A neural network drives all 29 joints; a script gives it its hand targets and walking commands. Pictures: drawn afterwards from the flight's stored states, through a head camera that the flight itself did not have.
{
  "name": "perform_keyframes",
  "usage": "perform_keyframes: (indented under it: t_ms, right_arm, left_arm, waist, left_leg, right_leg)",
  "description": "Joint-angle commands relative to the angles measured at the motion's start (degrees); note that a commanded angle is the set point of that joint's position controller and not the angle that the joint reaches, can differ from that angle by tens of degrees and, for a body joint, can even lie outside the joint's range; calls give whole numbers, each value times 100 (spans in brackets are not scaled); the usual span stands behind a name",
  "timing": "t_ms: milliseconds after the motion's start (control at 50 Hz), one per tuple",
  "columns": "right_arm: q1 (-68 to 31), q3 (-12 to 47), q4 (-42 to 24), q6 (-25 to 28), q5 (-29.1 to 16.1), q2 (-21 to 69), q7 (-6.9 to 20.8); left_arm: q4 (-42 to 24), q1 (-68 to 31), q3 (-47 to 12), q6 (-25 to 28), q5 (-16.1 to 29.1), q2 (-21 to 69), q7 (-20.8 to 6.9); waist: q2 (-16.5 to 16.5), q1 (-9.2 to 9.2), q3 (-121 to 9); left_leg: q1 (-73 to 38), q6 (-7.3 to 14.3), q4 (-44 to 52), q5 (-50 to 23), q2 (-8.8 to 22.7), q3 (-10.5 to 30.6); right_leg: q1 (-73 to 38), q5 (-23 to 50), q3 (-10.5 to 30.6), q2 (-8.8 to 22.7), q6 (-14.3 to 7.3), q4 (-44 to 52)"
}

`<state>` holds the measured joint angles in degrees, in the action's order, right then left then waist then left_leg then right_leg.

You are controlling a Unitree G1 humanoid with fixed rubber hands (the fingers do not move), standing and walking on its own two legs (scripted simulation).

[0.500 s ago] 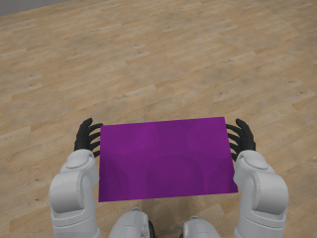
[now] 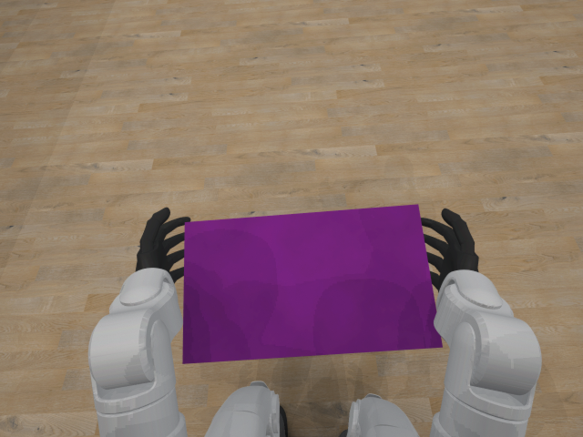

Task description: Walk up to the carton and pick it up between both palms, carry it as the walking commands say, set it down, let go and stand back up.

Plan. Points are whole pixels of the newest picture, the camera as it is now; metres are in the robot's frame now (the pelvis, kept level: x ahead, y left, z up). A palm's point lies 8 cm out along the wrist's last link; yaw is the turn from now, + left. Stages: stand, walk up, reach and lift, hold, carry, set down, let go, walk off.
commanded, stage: carry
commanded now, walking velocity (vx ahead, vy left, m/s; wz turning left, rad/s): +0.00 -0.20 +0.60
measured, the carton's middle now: (306, 286) +0.30 +0.02 -0.01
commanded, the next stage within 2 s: none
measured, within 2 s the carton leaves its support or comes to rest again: neither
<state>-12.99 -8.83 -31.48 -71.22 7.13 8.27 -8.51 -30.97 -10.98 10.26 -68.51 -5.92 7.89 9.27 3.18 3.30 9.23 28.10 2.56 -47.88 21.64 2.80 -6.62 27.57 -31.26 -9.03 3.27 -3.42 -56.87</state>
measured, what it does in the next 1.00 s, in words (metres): steps to the right, turning left: right foot, then left foot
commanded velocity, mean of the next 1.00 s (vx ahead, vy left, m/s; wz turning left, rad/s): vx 0.00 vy -0.20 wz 0.60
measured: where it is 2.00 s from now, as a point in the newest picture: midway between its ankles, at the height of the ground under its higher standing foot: outside the picture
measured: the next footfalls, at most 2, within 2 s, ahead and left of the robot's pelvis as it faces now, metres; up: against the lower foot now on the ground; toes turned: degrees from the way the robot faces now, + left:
right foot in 0.08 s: +0.04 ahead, -0.10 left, +0.00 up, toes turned -7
left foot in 0.42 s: +0.01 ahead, +0.06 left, +0.00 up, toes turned +21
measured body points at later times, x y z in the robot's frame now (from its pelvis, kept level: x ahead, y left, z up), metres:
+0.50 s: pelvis -0.02 -0.07 +0.00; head +0.04 -0.06 +0.44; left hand +0.21 +0.18 +0.08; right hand +0.30 -0.16 +0.08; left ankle -0.03 +0.05 -0.70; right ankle -0.01 -0.12 -0.69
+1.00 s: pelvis -0.03 -0.16 -0.01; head +0.01 -0.14 +0.44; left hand +0.12 +0.14 +0.08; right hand +0.31 -0.15 +0.08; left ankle -0.09 -0.05 -0.71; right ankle -0.01 -0.17 -0.70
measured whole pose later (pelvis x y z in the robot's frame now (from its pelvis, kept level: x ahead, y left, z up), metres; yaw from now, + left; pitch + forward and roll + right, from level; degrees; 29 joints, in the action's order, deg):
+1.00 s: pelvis -0.03 -0.16 -0.01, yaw +35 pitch +2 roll -2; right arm -12.3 -9.9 -32.2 -72.6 7.1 8.2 -9.0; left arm -28.5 -12.5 10.4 -69.5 -4.5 8.1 10.1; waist 2.6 -2.1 4.4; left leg 27.8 -0.4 -51.7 26.5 2.2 0.8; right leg 22.5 -28.0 -26.3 4.2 -7.7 -48.7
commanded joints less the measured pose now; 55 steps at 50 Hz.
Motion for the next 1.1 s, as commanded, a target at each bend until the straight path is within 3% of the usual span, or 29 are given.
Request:
perform_keyframes:
  t_ms: [0, 40, 60, 80, 100, 120, 160, 260, 360, 380, 400, 420, 460, 500, 600, 620, 640, 660, 680, 720, 800, 920, 940, 960, 980, 1000, 1020, 1040, 1080]
  right_arm:
    - [-2347, 4295, -1138, 281, -2442, 4981, 1169]
    - [-2290, 4366, -1304, 319, -2398, 4923, 1106]
    - [-2335, 4417, -1367, 332, -2412, 4902, 1082]
    - [-2494, 4473, -1507, 341, -2448, 4970, 1067]
    - [-2739, 4584, -1755, 343, -2506, 5011, 1063]
    - [-3166, 4680, -1848, 357, -2684, 5086, 1090]
    - [-3068, 4648, -1617, 304, -2819, 5113, 1124]
    - [-3125, 4747, -1337, 85, -3052, 4922, 1268]
    - [-2967, 4510, -936, -28, -3093, 4879, 1429]
    - [-2898, 4432, -848, -22, -3068, 4941, 1460]
    - [-2917, 4338, -760, -7, -3018, 4872, 1459]
    - [-2444, 4227, -395, -3, -2883, 5006, 1423]
    - [-2770, 4346, -669, 71, -2805, 5041, 1429]
    - [-2797, 4385, -911, 117, -2804, 5027, 1394]
    - [-2579, 4298, -956, 183, -2515, 4921, 1171]
    - [-2725, 4328, -1057, 192, -2515, 4888, 1131]
    - [-2852, 4349, -1227, 192, -2519, 4972, 1107]
    - [-2963, 4420, -1345, 198, -2567, 4992, 1105]
    - [-3150, 4432, -1242, 184, -2667, 5033, 1122]
    - [-2913, 4418, -1048, 121, -2756, 5049, 1182]
    - [-3064, 4507, -871, -15, -2891, 4876, 1240]
    - [-3009, 4318, -549, -111, -2981, 4871, 1380]
    - [-2951, 4235, -503, -107, -2957, 4858, 1392]
    - [-2900, 4157, -407, -90, -2939, 4909, 1411]
    - [-2819, 4070, -310, -59, -2872, 4928, 1378]
    - [-2537, 4041, -61, -33, -2754, 5054, 1377]
    - [-2712, 4124, -221, 21, -2742, 5124, 1381]
    - [-2966, 4184, -423, 70, -2725, 5127, 1352]
    - [-2910, 4225, -691, 167, -2706, 5175, 1298]
  left_arm:
    - [-1195, -3223, -4988, -14, 3136, 5162, -1485]
    - [-1191, -3146, -4954, -6, 3180, 5197, -1523]
    - [-1136, -3035, -4922, 4, 3169, 5269, -1538]
    - [-1108, -2900, -4862, 42, 3141, 5224, -1531]
    - [-1206, -3015, -4879, 77, 3166, 5271, -1539]
    - [-1326, -3143, -4859, 89, 3126, 5305, -1524]
    - [-1374, -3205, -4726, 66, 3011, 5196, -1428]
    - [-739, -2739, -4224, -54, 2453, 5037, -1294]
    - [-524, -2794, -4275, -142, 2220, 5071, -1187]
    - [-548, -3034, -4299, -157, 2244, 5006, -1169]
    - [-586, -3052, -4387, -160, 2280, 5060, -1167]
    - [-590, -3054, -4560, -174, 2340, 5086, -1200]
    - [-721, -3322, -4667, -124, 2497, 5053, -1273]
    - [-802, -3295, -4717, -100, 2666, 5118, -1309]
    - [-1024, -3404, -4774, -98, 3008, 5036, -1397]
    - [-913, -3229, -4717, -88, 3000, 5094, -1407]
    - [-943, -3268, -4698, -47, 3010, 5021, -1401]
    - [-1063, -3274, -4780, -32, 3034, 5141, -1411]
    - [-1130, -3374, -4705, -63, 2988, 5090, -1410]
    - [-1090, -3264, -4597, -77, 2852, 5063, -1330]
    - [-630, -3038, -4222, -152, 2500, 4919, -1252]
    - [-444, -3078, -4267, -208, 2249, 5034, -1145]
    - [-453, -3195, -4300, -217, 2283, 5042, -1135]
    - [-530, -3404, -4341, -220, 2338, 4956, -1125]
    - [-630, -3418, -4475, -211, 2404, 5061, -1144]
    - [-702, -3570, -4597, -202, 2415, 4969, -1187]
    - [-766, -3728, -4678, -158, 2512, 4975, -1221]
    - [-802, -3822, -4691, -123, 2642, 4996, -1256]
    - [-969, -3811, -4782, -73, 2848, 5133, -1297]
  waist:
    - [818, -461, -3868]
    - [787, -453, -4002]
    - [603, -362, -4063]
    - [-669, -232, -4224]
    - [-2490, -279, -4103]
    - [-2055, -251, -3987]
    - [-1014, -279, -3792]
    - [-1611, -298, -3739]
    - [-1163, -477, -3922]
    - [-460, -690, -3756]
    - [1207, -547, -3725]
    - [1562, -505, -3549]
    - [629, -466, -3279]
    - [719, -481, -3516]
    - [817, -451, -3900]
    - [274, -283, -4013]
    - [-1658, -310, -4059]
    - [-2311, -310, -3955]
    - [-1497, -287, -3833]
    - [-936, -308, -3630]
    - [-1425, -323, -3479]
    - [-1130, -390, -3699]
    - [-737, -553, -3776]
    - [281, -658, -3620]
    - [1782, -469, -3518]
    - [1595, -501, -3174]
    - [967, -479, -3088]
    - [817, -441, -3176]
    - [1110, -471, -3511]
  left_leg:
    - [-2304, 865, 1903, -4816, 1642, 3607]
    - [-1679, 709, 1577, -4634, 1444, 3244]
    - [-832, 403, 1144, -3946, 1119, 2735]
    - [687, -120, -58, -1509, 420, 1539]
    - [1815, -453, -1755, 1784, -387, 207]
    - [1787, -416, -2871, 1843, 61, 376]
    - [1649, -430, -3202, 1265, 277, 535]
    - [1094, -478, -1525, 960, 286, 261]
    - [-1025, -34, 828, 553, 175, 498]
    - [-1903, 250, 2076, -332, 376, 1477]
    - [-2682, 829, 2401, -3174, 1668, 4054]
    - [-2953, 1288, 2652, -4971, 2088, 5487]
    - [-2639, 1135, 2244, -4666, 1729, 4680]
    - [-2585, 904, 2094, -4514, 1531, 3868]
    - [-1230, 577, 1608, -4319, 1250, 3465]
    - [-126, 189, 1022, -2926, 773, 2640]
    - [1485, -318, -458, 622, -169, 966]
    - [2022, -458, -1890, 1975, -268, 289]
    - [1855, -433, -2691, 1824, 85, 459]
    - [1707, -419, -2872, 1175, 264, 539]
    - [1340, -447, -1992, 784, 233, 311]
    - [-607, -27, 197, 637, 140, 388]
    - [-1550, 185, 1140, 351, 123, 841]
    - [-2174, 607, 2217, -1127, 786, 2664]
    - [-2759, 1242, 2461, -4488, 1975, 5000]
    - [-2507, 1517, 2533, -4907, 1948, 5828]
    - [-2291, 1398, 2436, -4415, 1750, 5331]
    - [-2210, 1205, 2398, -4012, 1600, 4760]
    - [-2107, 890, 2132, -4519, 1358, 4021]
  right_leg:
    - [-214, 170, 683, -462, 402, 1050]
    - [-1209, 459, 658, -420, 266, 2043]
    - [-2292, 1083, 742, -235, 97, 2945]
    - [-3882, 2987, 1532, 999, -309, 3533]
    - [-4165, 4632, 2324, 2536, -891, 3475]
    - [-3651, 5330, 1959, 2733, -1287, 3140]
    - [-3597, 5332, 1110, 2435, -1237, 2898]
    - [-3734, 5806, 433, 2108, -887, 2353]
    - [-2383, 5534, -203, 1952, -456, 1307]
    - [-1295, 4844, -209, 1649, -39, 436]
    - [117, 2032, -186, 649, 503, -254]
    - [950, -387, 405, -224, 792, -780]
    - [890, -560, 949, -232, 627, -814]
    - [537, -226, 775, -328, 544, 19]
    - [-1707, 537, 634, -402, 316, 2399]
    - [-3096, 1491, 823, 18, 145, 3443]
    - [-4415, 3793, 1858, 1695, -207, 3540]
    - [-4033, 4519, 2193, 2675, -814, 3393]
    - [-3645, 4935, 1701, 2648, -1072, 3154]
    - [-3565, 4956, 895, 2301, -1116, 2920]
    - [-3670, 5407, 391, 2012, -867, 2560]
    - [-2515, 5421, -148, 2132, -553, 1791]
    - [-1783, 5292, -299, 1898, -289, 1078]
    - [-680, 3994, -230, 1326, 209, 264]
    - [533, 205, -229, 176, 640, -321]
    - [973, -1113, 640, -404, 796, -689]
    - [817, -960, 936, -289, 708, -766]
    - [564, -646, 929, -259, 618, -367]
    - [-80, -240, 761, -424, 488, 589]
